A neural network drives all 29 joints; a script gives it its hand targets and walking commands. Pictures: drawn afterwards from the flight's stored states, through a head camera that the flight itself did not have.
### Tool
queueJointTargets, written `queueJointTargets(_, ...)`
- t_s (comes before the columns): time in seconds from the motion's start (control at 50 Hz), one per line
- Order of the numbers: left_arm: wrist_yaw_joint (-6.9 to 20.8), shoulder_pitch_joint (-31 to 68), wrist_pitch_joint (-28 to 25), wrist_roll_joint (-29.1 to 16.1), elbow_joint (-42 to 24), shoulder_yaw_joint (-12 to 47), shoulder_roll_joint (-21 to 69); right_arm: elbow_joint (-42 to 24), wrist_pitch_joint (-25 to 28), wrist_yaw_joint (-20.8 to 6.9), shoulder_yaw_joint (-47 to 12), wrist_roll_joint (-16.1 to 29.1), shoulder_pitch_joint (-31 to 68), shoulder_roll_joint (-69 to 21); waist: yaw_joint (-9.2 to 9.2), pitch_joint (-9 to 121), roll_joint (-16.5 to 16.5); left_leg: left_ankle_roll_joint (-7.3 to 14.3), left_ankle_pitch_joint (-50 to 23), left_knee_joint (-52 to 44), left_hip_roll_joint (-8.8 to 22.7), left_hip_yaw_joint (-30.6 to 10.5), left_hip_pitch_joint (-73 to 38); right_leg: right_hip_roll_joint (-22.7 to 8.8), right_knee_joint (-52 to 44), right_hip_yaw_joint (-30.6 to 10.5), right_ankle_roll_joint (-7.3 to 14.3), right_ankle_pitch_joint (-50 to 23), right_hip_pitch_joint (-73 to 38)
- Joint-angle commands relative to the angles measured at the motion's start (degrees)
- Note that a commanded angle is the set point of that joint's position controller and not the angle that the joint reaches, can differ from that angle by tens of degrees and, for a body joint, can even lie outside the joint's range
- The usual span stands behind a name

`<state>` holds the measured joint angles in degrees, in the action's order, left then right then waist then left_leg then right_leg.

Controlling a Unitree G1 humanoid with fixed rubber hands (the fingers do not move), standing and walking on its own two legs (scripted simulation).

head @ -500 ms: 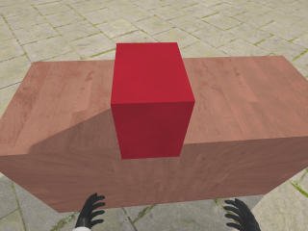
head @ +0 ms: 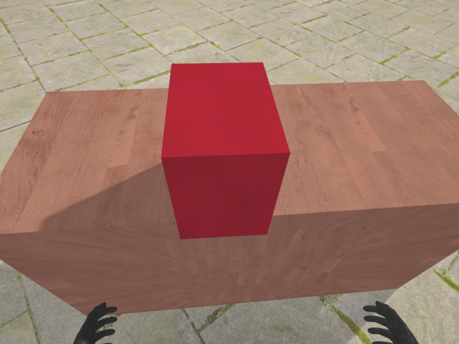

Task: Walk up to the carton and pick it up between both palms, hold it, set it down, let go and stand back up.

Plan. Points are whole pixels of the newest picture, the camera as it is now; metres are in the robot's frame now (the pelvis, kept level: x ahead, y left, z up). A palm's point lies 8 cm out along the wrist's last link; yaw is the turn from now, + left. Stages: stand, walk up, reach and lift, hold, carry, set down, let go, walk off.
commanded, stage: stand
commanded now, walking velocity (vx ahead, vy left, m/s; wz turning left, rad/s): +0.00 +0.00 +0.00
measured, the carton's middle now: (221, 152) +0.48 +0.05 +0.05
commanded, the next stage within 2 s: none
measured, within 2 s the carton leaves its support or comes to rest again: neither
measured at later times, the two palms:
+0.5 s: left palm out of the picture +0.14 +0.27 -0.09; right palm out of the picture +0.14 -0.27 -0.08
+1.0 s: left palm out of the picture +0.13 +0.27 -0.09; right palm out of the picture +0.14 -0.27 -0.08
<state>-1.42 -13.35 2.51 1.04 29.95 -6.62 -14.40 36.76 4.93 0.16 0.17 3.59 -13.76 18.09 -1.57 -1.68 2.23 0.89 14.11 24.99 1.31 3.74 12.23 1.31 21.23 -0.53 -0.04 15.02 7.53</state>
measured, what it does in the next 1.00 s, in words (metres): stands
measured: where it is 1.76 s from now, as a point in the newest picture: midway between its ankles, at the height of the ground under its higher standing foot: outside the picture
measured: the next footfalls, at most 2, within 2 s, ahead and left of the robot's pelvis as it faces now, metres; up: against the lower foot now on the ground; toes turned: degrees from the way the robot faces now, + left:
none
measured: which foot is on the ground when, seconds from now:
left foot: down 0.00-1.00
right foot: down 0.00-1.00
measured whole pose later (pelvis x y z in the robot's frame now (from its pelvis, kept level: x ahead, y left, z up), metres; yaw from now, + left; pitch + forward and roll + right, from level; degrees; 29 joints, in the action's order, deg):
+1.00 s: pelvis +0.00 +0.00 +0.00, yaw +0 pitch +1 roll +0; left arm -0.4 -13.1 0.6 1.0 34.6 -5.1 -14.8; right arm 36.8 3.2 0.7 0.2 3.6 -13.8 18.9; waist -1.6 -1.7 0.4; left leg 0.7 14.1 25.0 1.3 3.7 11.8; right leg 1.3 22.2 -0.5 0.2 15.5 7.5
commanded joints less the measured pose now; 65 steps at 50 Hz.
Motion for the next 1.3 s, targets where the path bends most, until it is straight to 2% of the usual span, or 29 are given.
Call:
queueJointTargets(0.0,2.04,2.88,-3.43,0.93,2.8,-1.58,-12.31,-1.51,-0.21,0.34,3.56,-6.97,3.5,11.9,0.16,7.77,-7.85,2.01,-17.3,-0.28,5.64,-5.92,-3.85,-6.36,1.05,-3.35,1.92,-13.55,-0.81)
queueJointTargets(0.02,2.01,2.51,-3.35,0.81,3.34,-1.52,-12.49,-1.62,-0.32,0.38,3.65,-7.02,3.36,12.12,0.19,8.05,-8.61,1.92,-18.26,-0.12,5.6,-5.55,-4.87,-6.64,0.98,-3.61,1.96,-14.54,-0.91)
queueJointTargets(0.04,2.1,2.72,-3.49,0.81,3.31,-1.55,-12.87,-1.54,-0.47,0.48,3.61,-6.74,2.95,12.22,0.38,8.88,-7.68,1.85,-19.71,0.26,5.85,-5.81,-5.48,-6.51,1.43,-3.13,1.94,-15.74,-1.31)
queueJointTargets(0.06,2.16,2.97,-3.48,0.77,3.5,-1.4,-12.5,-1.42,-0.58,0.49,3.64,-6.82,3.0,12.66,0.34,9.03,-9.0,1.77,-21.01,0.44,5.78,-5.52,-5.93,-6.52,1.68,-3.1,1.99,-16.37,-1.31)
queueJointTargets(0.16,2.18,1.64,-3.55,0.65,4.52,-1.27,-13.48,-1.58,-1.21,0.7,4.08,-6.47,2.2,13.13,0.39,10.04,-8.82,1.7,-24.99,0.74,6.27,-5.49,-7.62,-6.62,2.16,-2.73,2.16,-19.39,-2.06)
queueJointTargets(0.18,2.2,2.26,-3.7,0.71,4.7,-1.21,-13.56,-1.57,-1.23,0.75,3.93,-6.37,1.76,12.57,0.94,10.07,-8.62,1.44,-24.77,0.75,6.16,-5.33,-7.9,-6.7,2.45,-2.59,2.05,-19.72,-1.94)
queueJointTargets(0.2,2.27,2.48,-3.71,0.6,4.54,-0.92,-13.3,-1.54,-1.33,0.71,4.02,-6.47,2.07,13.14,0.53,9.73,-8.67,1.47,-25.55,0.85,5.96,-5.09,-7.68,-6.5,2.31,-2.48,2.07,-20.05,-1.88)
queueJointTargets(0.22,2.18,2.32,-3.78,0.65,4.76,-1.05,-13.39,-1.46,-1.36,0.86,4.1,-6.38,1.76,12.97,0.92,10.83,-8.72,1.54,-25.36,1.06,6.28,-5.27,-8.32,-6.71,2.31,-2.44,2.16,-20.55,-2.2)
queueJointTargets(0.24,2.14,1.91,-3.85,0.61,5.04,-1.02,-13.8,-1.43,-1.3,0.81,4.1,-6.44,1.66,13.01,0.79,10.44,-7.49,1.44,-25.25,0.88,6.02,-5.35,-8.23,-6.64,2.37,-2.41,2.06,-20.82,-2.21)
queueJointTargets(0.3,2.13,2.24,-3.96,0.62,5.29,-0.86,-13.49,-1.62,-1.36,0.89,4.09,-6.39,2.02,12.95,1.01,10.24,-8.64,1.57,-24.78,0.96,6.01,-4.97,-8.36,-6.92,2.27,-2.44,2.1,-20.87,-2.28)
queueJointTargets(0.36,2.03,2.3,-4.02,0.57,5.63,-0.93,-13.76,-1.46,-1.29,0.89,4.31,-6.44,1.37,13.03,1.25,10.91,-6.54,1.82,-24.48,1.03,6.12,-5.43,-8.29,-6.98,2.42,-2.27,2.33,-21.08,-2.75)
queueJointTargets(0.42,2.15,2.14,-4.08,0.4,5.8,-0.9,-13.71,-1.31,-1.34,0.85,4.32,-6.46,1.61,12.91,1.17,10.56,-8.0,1.95,-26.19,1.17,6.16,-5.34,-8.71,-7.12,2.45,-2.19,2.19,-22.34,-2.63)
queueJointTargets(0.44,2.12,2.41,-4.15,0.42,5.52,-0.87,-13.92,-1.15,-1.33,0.71,4.34,-6.26,1.03,12.89,1.26,10.79,-6.94,1.89,-25.35,0.74,6.19,-5.54,-8.56,-7.11,2.28,-2.01,2.17,-21.51,-3.03)
queueJointTargets(0.56,2.13,2.75,-4.28,0.41,5.75,-0.83,-13.62,-1.15,-1.26,0.98,4.39,-6.21,1.71,13.16,1.49,11.59,-8.1,1.96,-28.15,1.49,6.36,-5.28,-9.7,-6.93,2.84,-1.89,2.27,-22.01,-2.37)
queueJointTargets(0.68,2.11,1.59,-4.28,0.38,6.46,-1.04,-14.34,-0.75,-1.32,1.08,4.57,-6.26,1.11,13.09,1.22,10.92,-7.22,2.18,-24.83,0.68,6.43,-5.75,-8.72,-7.19,2.32,-2.18,2.43,-20.15,-2.84)
queueJointTargets(0.8,2.1,1.85,-4.4,0.31,6.48,-0.92,-14.18,-0.88,-1.08,1.03,4.61,-6.39,1.21,13.24,1.36,10.57,-7.81,2.05,-25.84,0.72,6.25,-5.65,-8.75,-7.32,2.46,-2.0,2.59,-21.23,-2.6)
queueJointTargets(0.82,2.02,1.54,-4.5,0.35,6.81,-1.04,-14.27,-0.75,-1.08,1.03,4.6,-6.22,1.06,12.89,1.29,10.76,-6.85,2.2,-26.27,0.7,6.48,-5.78,-8.79,-7.39,2.59,-2.11,2.63,-21.7,-2.99)
queueJointTargets(0.84,2.04,1.19,-4.48,0.14,6.74,-1.12,-14.52,-0.81,-1.06,1.0,4.64,-6.22,0.8,13.25,1.2,10.9,-7.74,2.1,-25.6,0.72,6.35,-5.65,-8.89,-7.48,2.52,-2.29,2.64,-21.32,-2.91)
queueJointTargets(0.9,2.18,1.56,-4.47,0.17,6.79,-0.92,-14.22,-1.01,-0.99,1.01,4.71,-6.33,1.67,13.23,1.26,10.23,-7.79,2.16,-25.0,0.58,6.46,-5.76,-8.15,-7.55,2.13,-2.33,2.67,-21.05,-3.12)
queueJointTargets(0.98,2.08,2.36,-4.63,0.16,6.95,-1.12,-14.81,-0.87,-0.91,0.97,4.56,-6.11,1.31,12.68,1.66,10.45,-6.97,2.01,-24.63,0.39,6.36,-5.65,-8.21,-7.62,2.51,-2.28,2.81,-21.44,-3.13)
queueJointTargets(1.02,2.12,1.64,-4.7,0.12,7.07,-1.1,-14.52,-0.5,-0.92,1.06,4.74,-6.21,0.9,13.35,1.33,10.36,-8.39,2.18,-24.42,0.35,6.53,-5.73,-8.4,-7.69,1.83,-2.76,2.85,-20.25,-2.93)
queueJointTargets(1.08,2.08,1.62,-4.76,0.11,7.55,-1.29,-14.98,-0.62,-0.92,1.04,4.59,-6.1,0.97,12.97,1.44,10.31,-6.54,2.13,-24.0,0.08,6.43,-6.02,-7.67,-7.71,2.28,-2.5,2.79,-21.03,-4.07)
queueJointTargets(1.16,2.13,1.46,-4.79,-0.02,7.75,-1.09,-14.72,-0.62,-0.87,1.1,4.48,-6.29,1.5,12.85,1.3,10.25,-7.74,2.04,-24.19,0.16,6.33,-5.71,-8.02,-7.73,2.01,-2.52,2.71,-20.76,-3.1)
queueJointTargets(1.28,2.18,1.39,-4.8,0.06,8.15,-1.07,-14.69,-0.22,-0.86,1.01,4.5,-6.16,1.57,12.9,1.25,10.0,-7.4,2.22,-22.28,-0.2,6.6,-6.27,-7.62,-7.84,1.89,-2.69,2.95,-19.08,-3.2)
